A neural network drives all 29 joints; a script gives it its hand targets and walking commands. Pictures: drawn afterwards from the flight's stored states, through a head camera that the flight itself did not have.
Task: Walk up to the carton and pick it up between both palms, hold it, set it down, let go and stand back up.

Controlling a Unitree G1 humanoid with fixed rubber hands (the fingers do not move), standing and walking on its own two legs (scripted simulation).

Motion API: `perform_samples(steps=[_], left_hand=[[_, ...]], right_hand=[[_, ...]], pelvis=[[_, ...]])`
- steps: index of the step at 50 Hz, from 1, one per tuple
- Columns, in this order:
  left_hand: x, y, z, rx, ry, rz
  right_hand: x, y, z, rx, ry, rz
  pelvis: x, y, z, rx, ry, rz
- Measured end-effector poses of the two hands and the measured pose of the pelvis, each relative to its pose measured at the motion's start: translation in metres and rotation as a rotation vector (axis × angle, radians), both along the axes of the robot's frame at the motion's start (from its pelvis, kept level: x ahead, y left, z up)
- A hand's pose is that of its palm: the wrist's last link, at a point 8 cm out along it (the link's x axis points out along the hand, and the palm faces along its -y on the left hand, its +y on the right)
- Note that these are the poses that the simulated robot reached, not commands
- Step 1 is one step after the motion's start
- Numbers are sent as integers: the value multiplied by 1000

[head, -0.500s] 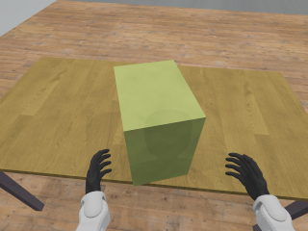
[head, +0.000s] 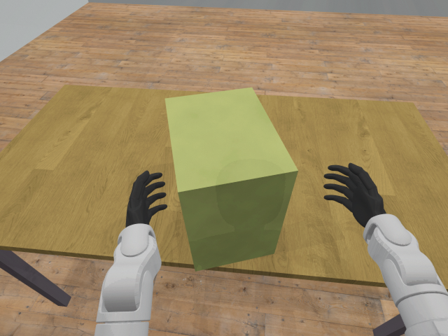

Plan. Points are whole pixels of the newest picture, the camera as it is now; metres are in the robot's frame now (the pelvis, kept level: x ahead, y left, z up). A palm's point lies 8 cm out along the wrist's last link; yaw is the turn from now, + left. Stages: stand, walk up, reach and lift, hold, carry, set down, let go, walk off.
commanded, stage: reach and lift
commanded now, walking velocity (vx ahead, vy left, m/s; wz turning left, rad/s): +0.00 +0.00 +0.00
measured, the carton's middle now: (223, 181) +0.44 +0.06 +0.02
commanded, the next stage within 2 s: none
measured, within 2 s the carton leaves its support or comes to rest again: neither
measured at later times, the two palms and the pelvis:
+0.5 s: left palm (125, 176) +0.33 +0.21 +0.15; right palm (359, 153) +0.40 -0.18 +0.15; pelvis -0.01 -0.01 +0.00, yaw +1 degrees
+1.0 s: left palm (112, 136) +0.37 +0.23 +0.20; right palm (349, 109) +0.46 -0.16 +0.20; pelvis +0.00 +0.00 +0.00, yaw +2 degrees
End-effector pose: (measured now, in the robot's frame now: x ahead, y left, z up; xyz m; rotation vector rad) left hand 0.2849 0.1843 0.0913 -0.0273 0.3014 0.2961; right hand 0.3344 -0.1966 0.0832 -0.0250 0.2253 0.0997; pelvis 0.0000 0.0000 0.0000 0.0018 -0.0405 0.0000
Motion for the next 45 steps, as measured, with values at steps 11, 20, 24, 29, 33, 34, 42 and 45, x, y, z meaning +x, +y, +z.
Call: perform_samples(steps=[11, 20, 24, 29, 33, 34, 42, 45], left_hand=[[19, 7, 31, 5, -10, 11], [35, 14, 49, -4, -7, 23], [41, 20, 57, -1, -11, 33], [49, 26, 67, 7, -18, 34], [56, 30, 77, 15, -28, 31], [58, 30, 79, 17, -28, 29], [71, 36, 92, 27, -31, 28], [75, 39, 98, 31, -38, 35]], right_hand=[[28, 2, 31, 2, -2, -2], [55, 10, 53, -2, 7, 11], [65, 15, 62, 0, 0, 19], [79, 20, 72, 7, 0, 21], [90, 23, 82, 10, -10, 27], [92, 24, 85, 10, -13, 29], [111, 28, 98, 19, -3, 34], [117, 30, 104, 23, -9, 36]], pelvis=[[-5, -5, -1, 3, 23, 1], [-7, -7, -1, 1, 49, 6], [-6, -7, -1, -2, 61, 12], [-5, -5, -1, -5, 72, 20], [-2, -4, -1, -7, 83, 24], [-2, -3, -1, -7, 84, 25], [0, -1, -1, -10, 91, 30], [0, -1, -1, -10, 100, 30]])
